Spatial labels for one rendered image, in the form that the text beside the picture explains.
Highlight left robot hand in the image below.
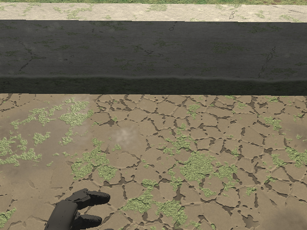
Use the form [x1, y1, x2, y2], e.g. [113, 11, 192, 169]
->
[44, 188, 114, 230]

